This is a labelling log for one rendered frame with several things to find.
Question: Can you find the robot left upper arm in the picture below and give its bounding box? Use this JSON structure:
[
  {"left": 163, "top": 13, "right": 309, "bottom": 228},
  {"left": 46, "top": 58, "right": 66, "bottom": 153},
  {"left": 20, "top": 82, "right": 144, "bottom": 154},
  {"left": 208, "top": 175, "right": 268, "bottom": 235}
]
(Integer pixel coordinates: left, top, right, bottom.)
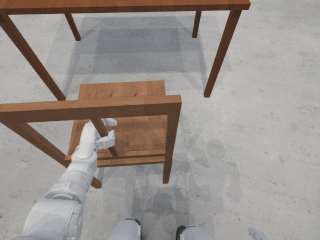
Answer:
[{"left": 10, "top": 198, "right": 84, "bottom": 240}]

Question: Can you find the chair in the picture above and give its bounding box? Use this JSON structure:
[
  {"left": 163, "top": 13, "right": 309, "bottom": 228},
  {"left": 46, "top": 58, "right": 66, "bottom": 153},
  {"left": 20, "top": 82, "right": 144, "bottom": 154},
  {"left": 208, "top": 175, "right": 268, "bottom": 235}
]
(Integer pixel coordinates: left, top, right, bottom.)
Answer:
[{"left": 0, "top": 80, "right": 182, "bottom": 189}]

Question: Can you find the robot left hand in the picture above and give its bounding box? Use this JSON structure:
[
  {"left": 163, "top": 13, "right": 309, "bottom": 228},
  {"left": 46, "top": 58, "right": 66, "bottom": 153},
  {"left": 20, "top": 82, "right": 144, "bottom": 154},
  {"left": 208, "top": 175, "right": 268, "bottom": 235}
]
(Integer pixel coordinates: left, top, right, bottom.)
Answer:
[{"left": 79, "top": 118, "right": 117, "bottom": 151}]

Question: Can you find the robot left shin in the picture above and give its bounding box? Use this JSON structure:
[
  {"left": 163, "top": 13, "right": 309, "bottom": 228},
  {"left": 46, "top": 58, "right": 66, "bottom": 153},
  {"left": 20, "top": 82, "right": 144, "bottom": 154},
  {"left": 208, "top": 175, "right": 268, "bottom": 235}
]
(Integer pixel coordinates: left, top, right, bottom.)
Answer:
[{"left": 124, "top": 217, "right": 137, "bottom": 223}]

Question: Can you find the robot right hand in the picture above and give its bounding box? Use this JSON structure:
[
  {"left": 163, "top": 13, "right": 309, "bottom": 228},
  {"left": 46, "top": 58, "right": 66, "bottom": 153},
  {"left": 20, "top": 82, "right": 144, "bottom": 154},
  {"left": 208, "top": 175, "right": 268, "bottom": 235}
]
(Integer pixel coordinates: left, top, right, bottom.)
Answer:
[{"left": 248, "top": 227, "right": 268, "bottom": 240}]

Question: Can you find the table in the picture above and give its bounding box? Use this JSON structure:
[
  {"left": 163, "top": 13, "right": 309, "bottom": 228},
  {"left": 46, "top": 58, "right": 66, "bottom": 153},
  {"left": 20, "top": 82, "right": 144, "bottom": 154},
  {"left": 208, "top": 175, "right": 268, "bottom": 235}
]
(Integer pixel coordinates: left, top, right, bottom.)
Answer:
[{"left": 0, "top": 0, "right": 251, "bottom": 101}]

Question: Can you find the robot left forearm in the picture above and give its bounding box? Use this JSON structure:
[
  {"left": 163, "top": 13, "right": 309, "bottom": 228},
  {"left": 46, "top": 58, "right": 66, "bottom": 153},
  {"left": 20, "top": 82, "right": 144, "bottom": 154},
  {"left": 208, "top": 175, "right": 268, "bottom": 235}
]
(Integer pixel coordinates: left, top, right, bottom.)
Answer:
[{"left": 22, "top": 142, "right": 97, "bottom": 236}]

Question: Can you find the robot left thigh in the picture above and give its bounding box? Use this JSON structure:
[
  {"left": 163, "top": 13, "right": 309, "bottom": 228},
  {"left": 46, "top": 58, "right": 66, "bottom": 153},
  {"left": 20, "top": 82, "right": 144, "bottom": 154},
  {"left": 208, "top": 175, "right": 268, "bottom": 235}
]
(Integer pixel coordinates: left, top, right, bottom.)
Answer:
[{"left": 107, "top": 220, "right": 141, "bottom": 240}]

